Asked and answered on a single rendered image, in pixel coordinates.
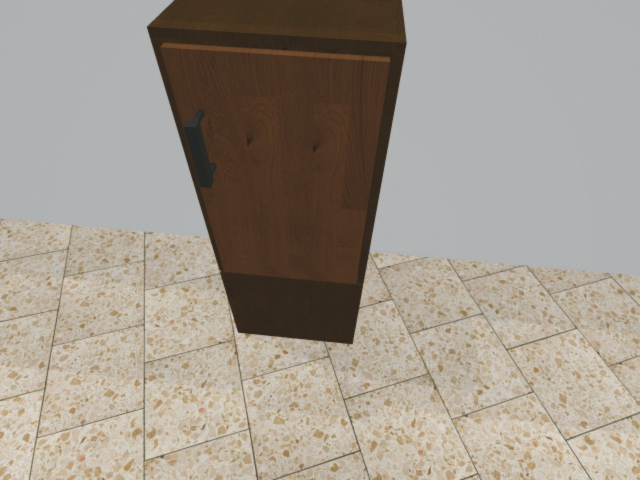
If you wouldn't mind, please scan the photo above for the handle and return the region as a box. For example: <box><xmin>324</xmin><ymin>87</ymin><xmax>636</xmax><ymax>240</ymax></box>
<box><xmin>183</xmin><ymin>109</ymin><xmax>217</xmax><ymax>188</ymax></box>

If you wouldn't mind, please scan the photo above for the cupboard door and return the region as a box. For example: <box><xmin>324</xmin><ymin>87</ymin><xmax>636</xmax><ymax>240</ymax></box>
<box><xmin>160</xmin><ymin>43</ymin><xmax>390</xmax><ymax>284</ymax></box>

